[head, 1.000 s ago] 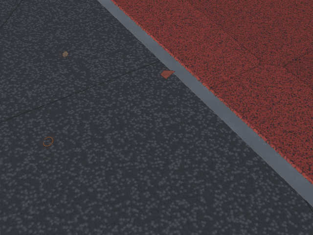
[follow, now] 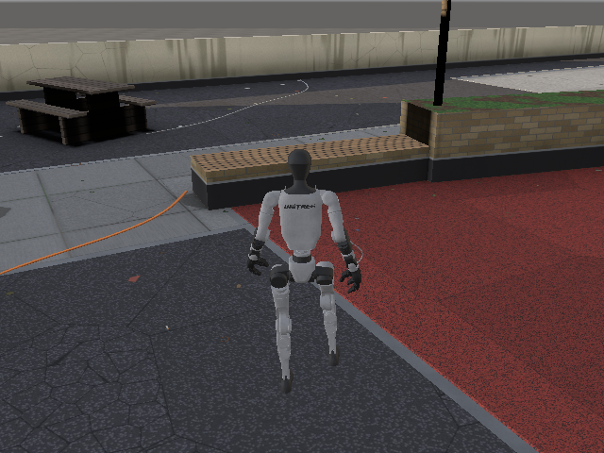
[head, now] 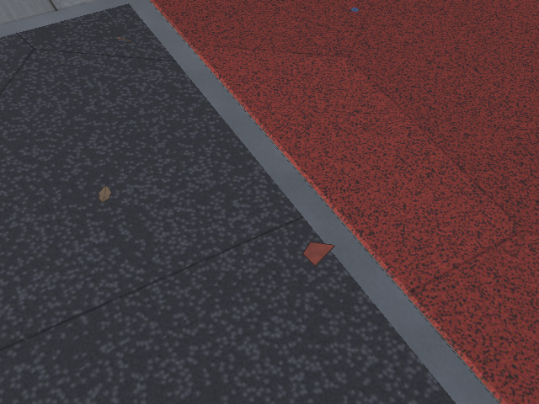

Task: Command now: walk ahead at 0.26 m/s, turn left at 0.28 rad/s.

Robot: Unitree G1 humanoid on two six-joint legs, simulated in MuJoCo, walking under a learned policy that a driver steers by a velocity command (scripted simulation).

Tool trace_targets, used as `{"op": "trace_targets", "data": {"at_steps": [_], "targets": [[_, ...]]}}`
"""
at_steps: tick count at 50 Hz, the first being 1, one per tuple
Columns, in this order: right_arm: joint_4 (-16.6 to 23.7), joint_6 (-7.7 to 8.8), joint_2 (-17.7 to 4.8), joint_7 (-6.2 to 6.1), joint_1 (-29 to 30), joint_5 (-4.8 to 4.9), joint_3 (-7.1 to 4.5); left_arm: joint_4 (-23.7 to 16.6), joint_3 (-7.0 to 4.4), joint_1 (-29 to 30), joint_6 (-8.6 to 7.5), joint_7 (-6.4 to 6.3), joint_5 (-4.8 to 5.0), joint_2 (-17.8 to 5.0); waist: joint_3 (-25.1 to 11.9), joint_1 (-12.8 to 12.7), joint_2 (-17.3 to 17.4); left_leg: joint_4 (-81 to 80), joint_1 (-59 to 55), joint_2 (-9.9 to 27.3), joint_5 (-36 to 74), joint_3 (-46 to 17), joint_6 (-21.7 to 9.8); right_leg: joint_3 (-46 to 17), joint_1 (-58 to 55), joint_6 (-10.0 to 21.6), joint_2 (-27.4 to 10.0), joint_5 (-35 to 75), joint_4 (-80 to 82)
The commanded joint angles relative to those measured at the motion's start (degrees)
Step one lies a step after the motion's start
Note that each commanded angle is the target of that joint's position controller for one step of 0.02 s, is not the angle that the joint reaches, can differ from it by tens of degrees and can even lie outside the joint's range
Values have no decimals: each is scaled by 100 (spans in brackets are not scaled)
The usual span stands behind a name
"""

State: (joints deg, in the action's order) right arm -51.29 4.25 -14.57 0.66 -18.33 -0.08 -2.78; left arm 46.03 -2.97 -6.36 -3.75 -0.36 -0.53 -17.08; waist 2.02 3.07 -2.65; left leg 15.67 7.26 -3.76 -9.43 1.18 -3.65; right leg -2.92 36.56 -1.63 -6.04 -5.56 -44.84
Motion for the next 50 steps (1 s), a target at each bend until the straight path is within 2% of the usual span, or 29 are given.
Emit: {"op": "trace_targets", "data": {"at_steps": [1,4,6,7,8,9,10,11,12,13,14,15,17,20,24,26,27,28,29,30,31,32,33,34,35,37,42,46,50], "targets": [[302,-5,-1156,-109,165,68,-266,-345,-35,211,-33,10,20,-221,-302,-139,672,-136,415,1127,3194,-558,-709,217,-936,-85,449,914,951],[237,-141,-1146,-188,97,136,-293,-457,-79,423,-25,36,24,-386,-349,-142,779,311,33,1301,2690,-1026,-625,-59,-978,-13,507,782,1442],[295,-205,-1122,-245,258,150,-316,-404,-157,185,-63,48,-17,-597,-461,-313,831,771,-111,1352,2323,-1379,-483,-160,-1285,123,491,635,1741],[359,-237,-1030,-261,404,151,-298,-279,-198,-159,-100,34,-44,-666,-599,-497,763,1189,-8,1163,2091,-1384,-352,-60,-1818,229,483,993,2078],[453,-243,-792,-255,307,87,-229,-232,-263,-467,-132,-10,-125,-920,-1011,-533,382,1975,357,734,1415,-1219,-132,-303,-2772,458,29,2349,2118],[511,-222,-393,-225,-185,-50,-121,-296,-298,-708,-86,-72,-204,-1203,-1643,-383,-813,3505,1625,62,-1527,-808,200,-1320,-4384,1018,-1251,4679,1665],[442,-230,-451,-218,-892,86,-91,-326,-280,-788,36,-53,-122,-1068,-2356,-295,-1620,4765,2470,-177,-3478,-658,388,-2562,-4995,1843,-2184,4093,1865],[349,-319,-991,-233,-784,171,-243,-452,-198,-550,107,-39,-40,-737,-2096,-336,-854,5330,2667,176,-3064,-848,495,-2488,-4474,1769,-1912,2598,2196],[457,-440,-1119,-274,-276,194,-315,-497,-139,-262,154,-65,-18,-539,-1489,-354,-501,5491,2923,357,-2626,-673,585,-1899,-3925,1525,-1569,1542,2358],[485,-579,-1063,-328,-106,178,-340,-508,-112,31,190,-79,-35,-483,-1093,-279,-339,5453,2904,529,-2286,-613,681,-1475,-3305,1412,-1314,783,2582],[535,-692,-1036,-370,-47,134,-367,-509,-116,260,222,-96,-60,-492,-845,-201,-437,5382,2704,645,-1987,-588,741,-1171,-2740,1375,-1176,201,2805],[579,-760,-904,-379,-77,124,-352,-485,-138,387,239,-110,-116,-563,-668,-130,-603,5284,2377,638,-1754,-426,781,-802,-2217,1359,-1005,19,3011],[681,-788,-742,-377,-54,111,-341,-425,-154,440,236,-152,-137,-551,-620,-115,-662,4920,2142,647,-1525,-258,791,-365,-2015,1436,-945,87,3168],[873,-765,-633,-312,241,76,-298,-343,-207,451,247,-218,-70,-651,-766,-207,-511,4080,1935,800,-1241,-199,730,-74,-2242,1536,-1110,309,3172],[1017,-768,-719,-171,434,80,-305,-256,-286,448,341,-209,-3,-861,-817,-258,-535,3138,1374,761,-1036,50,545,211,-2378,1461,-1267,206,3120],[1035,-792,-766,-97,371,79,-342,-205,-311,469,391,-182,80,-925,-772,-163,-532,2489,1057,709,-864,172,376,320,-2455,1292,-1312,33,2927],[981,-794,-761,-67,213,74,-364,-177,-318,514,422,-177,138,-921,-764,-40,-489,1933,726,613,-531,293,240,461,-2375,1112,-1249,-134,2702],[899,-798,-849,-73,21,51,-419,-92,-304,359,452,-165,175,-797,-745,6,-324,1470,309,481,-287,257,53,643,-2147,823,-1081,-456,2305],[886,-798,-1142,-122,-153,26,-513,22,-260,94,487,-119,154,-543,-517,-10,525,610,-105,907,370,-620,-287,1116,-1504,309,-626,-1127,1240],[1087,-803,-1760,-246,-76,52,-603,-180,-175,23,496,-62,-124,-228,-349,-332,2284,438,-631,2313,2070,-2664,-1063,1485,112,-318,275,-3208,-592],[1220,-659,-1831,-185,-26,-199,-591,-422,-259,768,449,-125,-85,-452,-500,88,1834,82,158,2555,1509,-3140,-1695,390,297,-260,583,-3314,-1530],[1237,-514,-1695,-162,275,-229,-561,-431,-317,865,451,-171,42,-605,-380,-68,1295,-8,257,2201,960,-2627,-1423,119,314,-135,475,-2709,-1840],[1273,-433,-1551,-187,634,-102,-538,-318,-356,634,461,-221,61,-633,-342,-273,1102,41,260,1928,639,-2259,-1054,20,351,-63,410,-2139,-1822],[1325,-415,-1299,-212,843,2,-458,-158,-391,478,473,-274,11,-669,-412,-325,975,110,216,1776,611,-2058,-830,-19,300,-78,367,-1838,-1845],[1347,-417,-1192,-244,935,44,-406,-130,-408,377,468,-289,-29,-666,-452,-384,1019,158,286,1667,887,-1919,-791,-10,160,-122,416,-1577,-1956],[1349,-426,-1055,-291,802,20,-346,-150,-410,331,418,-261,20,-592,-642,-389,994,235,115,1553,1272,-1852,-826,-40,16,-176,522,-1300,-1960],[1348,-479,-1216,-354,607,57,-402,-266,-331,575,357,-206,63,-437,-590,-213,1078,382,-269,1458,1059,-2135,-864,-175,-116,-319,622,-1180,-530],[1429,-540,-1332,-307,728,39,-442,-289,-313,555,298,-118,95,-508,-574,-156,1151,503,61,1422,1158,-2524,-979,-206,-792,-331,748,-1411,200],[1516,-606,-1265,-271,962,70,-406,-232,-310,238,209,-18,126,-589,-769,-233,1185,847,-47,1360,1957,-2847,-910,-164,-1418,-215,787,-1418,991]]}}
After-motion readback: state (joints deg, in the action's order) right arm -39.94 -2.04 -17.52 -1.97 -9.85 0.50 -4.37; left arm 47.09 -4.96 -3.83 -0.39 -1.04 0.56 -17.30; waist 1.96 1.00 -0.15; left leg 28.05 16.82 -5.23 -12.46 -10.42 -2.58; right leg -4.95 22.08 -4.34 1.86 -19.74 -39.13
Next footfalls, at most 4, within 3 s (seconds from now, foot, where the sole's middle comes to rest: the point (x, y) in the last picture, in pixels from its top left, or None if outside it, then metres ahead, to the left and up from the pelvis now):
0.16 right None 0.26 -0.12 -0.79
0.58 left None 0.13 0.11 -0.79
1.06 right None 0.25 -0.07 -0.79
1.38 left None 0.07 0.13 -0.79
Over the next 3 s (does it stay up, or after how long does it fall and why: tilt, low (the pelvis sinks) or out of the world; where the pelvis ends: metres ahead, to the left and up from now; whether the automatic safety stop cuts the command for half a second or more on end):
stays up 0.18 0.02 -0.02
